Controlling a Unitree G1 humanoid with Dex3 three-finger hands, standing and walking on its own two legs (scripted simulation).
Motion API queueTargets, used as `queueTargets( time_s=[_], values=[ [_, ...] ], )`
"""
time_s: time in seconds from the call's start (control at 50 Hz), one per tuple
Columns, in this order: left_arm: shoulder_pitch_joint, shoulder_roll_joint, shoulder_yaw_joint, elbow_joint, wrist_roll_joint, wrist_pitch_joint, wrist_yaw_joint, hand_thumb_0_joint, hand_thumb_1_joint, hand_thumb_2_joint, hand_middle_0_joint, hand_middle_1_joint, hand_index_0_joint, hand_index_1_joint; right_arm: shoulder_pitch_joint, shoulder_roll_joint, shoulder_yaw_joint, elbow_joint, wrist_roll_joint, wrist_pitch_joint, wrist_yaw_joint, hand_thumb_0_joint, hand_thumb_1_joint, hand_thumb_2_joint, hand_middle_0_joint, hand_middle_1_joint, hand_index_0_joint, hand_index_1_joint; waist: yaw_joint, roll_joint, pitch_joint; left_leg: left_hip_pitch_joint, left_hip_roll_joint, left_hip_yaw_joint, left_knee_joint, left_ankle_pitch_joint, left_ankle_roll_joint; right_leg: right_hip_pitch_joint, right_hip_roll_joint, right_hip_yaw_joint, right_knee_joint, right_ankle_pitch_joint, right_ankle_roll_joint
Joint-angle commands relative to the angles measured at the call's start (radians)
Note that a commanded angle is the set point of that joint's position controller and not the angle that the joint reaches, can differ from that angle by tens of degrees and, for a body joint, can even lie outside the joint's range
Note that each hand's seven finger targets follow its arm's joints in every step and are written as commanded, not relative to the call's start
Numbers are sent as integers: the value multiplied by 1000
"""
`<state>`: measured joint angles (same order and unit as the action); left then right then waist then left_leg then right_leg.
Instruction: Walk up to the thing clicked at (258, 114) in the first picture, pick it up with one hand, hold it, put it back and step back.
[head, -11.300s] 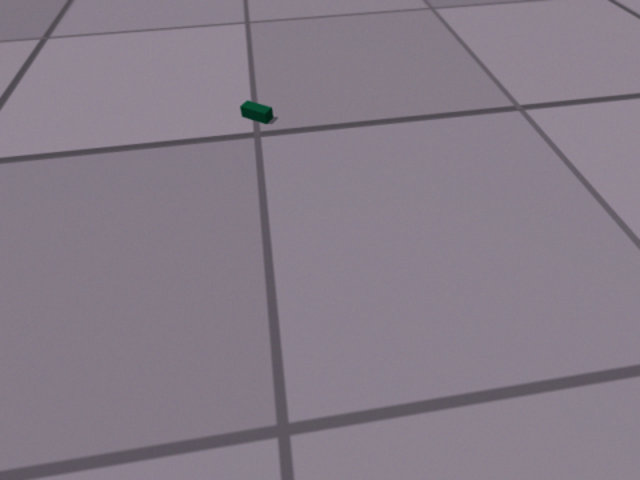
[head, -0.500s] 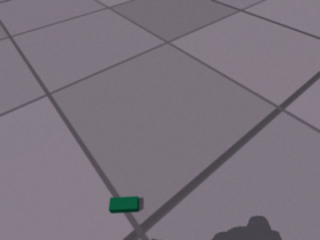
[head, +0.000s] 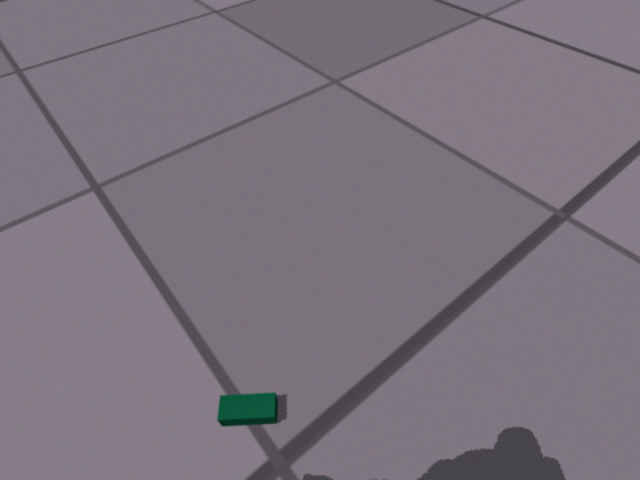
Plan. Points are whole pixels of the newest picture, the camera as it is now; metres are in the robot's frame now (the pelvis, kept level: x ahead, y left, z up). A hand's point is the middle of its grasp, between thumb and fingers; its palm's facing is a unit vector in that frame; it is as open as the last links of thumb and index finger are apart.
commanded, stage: stand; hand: left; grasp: from above
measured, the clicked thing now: (248, 409) +0.43 +0.25 -0.75
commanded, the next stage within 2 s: rise first in 0.76 s
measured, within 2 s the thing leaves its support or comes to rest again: neither
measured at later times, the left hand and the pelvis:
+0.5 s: hand out of the picture +0.07 +0.26 -0.15, palm faces -0.01 -0.93 -0.36, open 7.4 cm; pelvis +0.00 +0.00 +0.00, yaw +0 degrees
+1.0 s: hand out of the picture +0.11 +0.25 -0.16, palm faces +0.04 -0.94 -0.34, open 7.8 cm; pelvis -0.01 +0.00 -0.01, yaw +0 degrees
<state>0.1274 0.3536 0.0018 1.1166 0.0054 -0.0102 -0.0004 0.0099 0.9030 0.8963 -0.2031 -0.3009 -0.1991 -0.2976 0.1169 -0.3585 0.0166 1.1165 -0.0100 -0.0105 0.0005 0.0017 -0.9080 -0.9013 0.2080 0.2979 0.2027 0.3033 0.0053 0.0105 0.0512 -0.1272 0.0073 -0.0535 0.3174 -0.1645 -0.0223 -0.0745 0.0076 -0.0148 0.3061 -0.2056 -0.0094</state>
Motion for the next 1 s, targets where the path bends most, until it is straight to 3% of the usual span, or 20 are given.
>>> queueTargets(
  time_s=[0.0,0.14,0.32,0.4,0.58,0.62,0.82,0.84,0.86,0.88,0.9,0.92,0.94,0.96,0.98],
  values=[
    [-36,220,42,-56,6,-20,12,0,899,900,-200,-300,-200,-300,-37,-207,-46,-57,1,-15,-12,0,-900,-900,200,300,200,300,-4,-17,-71,22,110,-77,-25,164,36,-1,-137,97,-45,157,-13],
    [-26,214,42,-54,2,-22,14,0,899,900,-200,-300,-200,-300,-35,-209,-46,-59,3,-18,-15,0,-900,-900,200,300,200,300,-2,-7,-100,51,117,-70,-3,255,40,27,-140,91,-28,264,-10],
    [-25,215,43,-56,4,-18,12,0,899,900,-200,-300,-200,-300,-39,-212,-47,-63,2,-19,-16,0,-900,-900,200,300,200,300,2,-4,-78,45,117,-71,-18,227,38,16,-136,90,-33,210,-11],
    [-24,216,45,-56,6,-16,12,0,899,900,-200,-300,-200,-300,-35,-209,-48,-63,2,-17,-16,0,-900,-900,200,300,200,300,-1,-10,-53,30,112,-72,-32,161,40,-9,-133,95,-47,141,-12],
    [-26,215,44,-57,8,-19,12,0,899,900,-200,-300,-200,-300,-40,-209,-49,-61,2,-17,-13,0,-900,-900,200,300,200,300,-2,-11,-60,32,113,-74,-30,139,43,-11,-134,99,-51,136,-12],
    [-30,224,47,-58,6,-20,12,0,899,900,-200,-300,-200,-300,-28,-206,-48,-63,1,-19,-13,0,-900,-900,200,300,200,300,-8,-15,-78,38,117,-73,-27,182,43,9,-137,98,-36,171,-13],
    [-19,213,43,-53,3,-17,10,0,899,900,-200,-300,-200,-300,-32,-210,-47,-57,2,-19,-13,0,-900,-900,200,300,200,300,-1,2,-56,27,110,-75,-37,148,37,-11,-132,100,-43,130,-13],
    [-18,214,41,-54,4,-18,11,0,857,882,-222,-380,-227,-378,-28,-207,-46,-55,2,-18,-12,0,-876,-895,198,300,199,300,-1,-1,-55,23,111,-75,-34,133,38,-14,-134,102,-48,118,-12],
    [-369,42,33,-405,-58,-116,26,0,777,943,-187,-446,-149,-458,-38,-50,-2,-332,75,-72,-34,0,-931,-904,200,300,200,300,-124,24,-13,-89,-21,79,36,-28,30,-262,-13,25,33,67,4],
    [-522,125,61,-434,-54,-119,35,0,697,944,-184,-524,-147,-538,-10,-88,-18,-300,73,-75,-47,0,-918,-902,200,300,200,300,-92,13,-62,-71,-26,74,52,-56,30,-210,-13,12,42,27,6],
    [-285,186,107,-178,-34,-75,38,0,617,926,-179,-604,-155,-618,61,-104,-27,-269,80,-59,-58,0,-910,-902,199,300,200,300,-69,-26,-37,-107,-22,74,63,-61,33,-209,-3,-2,51,-2,-1],
    [-232,200,128,-84,-14,-46,26,0,537,930,-163,-676,-150,-690,72,-101,-39,-285,71,-47,-60,0,-906,-901,199,300,200,300,-58,-76,-63,-145,-26,73,116,-42,40,-239,-3,-4,86,3,0],
    [-316,226,139,-103,3,-42,15,0,457,921,-131,-756,-139,-763,77,-100,-48,-310,67,-50,-61,0,-898,-899,200,300,200,300,-52,-87,-100,-176,-23,65,158,-18,44,-259,-1,-4,132,34,-1],
    [-344,235,156,-120,29,-52,4,0,377,932,-124,-829,-132,-821,83,-99,-66,-334,50,-56,-62,0,-884,-896,200,300,200,300,-43,-58,-197,-165,-24,67,201,24,42,-252,-7,4,187,89,0],
    [-252,251,187,-72,57,-41,1,0,297,947,-108,-902,-120,-889,115,-97,-79,-343,40,-57,-59,0,-902,-901,200,300,200,300,-30,-37,-248,-200,-31,69,245,50,41,-261,-11,8,231,121,0]
  ],
)
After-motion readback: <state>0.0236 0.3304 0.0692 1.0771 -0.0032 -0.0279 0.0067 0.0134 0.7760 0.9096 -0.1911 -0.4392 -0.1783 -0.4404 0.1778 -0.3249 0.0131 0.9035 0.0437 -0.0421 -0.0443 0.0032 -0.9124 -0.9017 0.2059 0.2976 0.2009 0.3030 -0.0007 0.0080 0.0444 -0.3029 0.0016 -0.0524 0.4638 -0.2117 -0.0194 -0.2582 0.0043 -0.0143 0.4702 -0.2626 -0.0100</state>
